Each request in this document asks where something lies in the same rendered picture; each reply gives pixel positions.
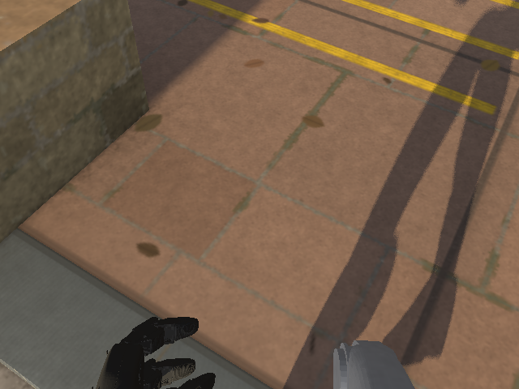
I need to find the right robot thigh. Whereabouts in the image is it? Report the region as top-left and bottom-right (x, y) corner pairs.
(333, 340), (415, 389)

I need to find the left robot hand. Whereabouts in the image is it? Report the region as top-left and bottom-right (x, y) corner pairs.
(92, 317), (216, 389)

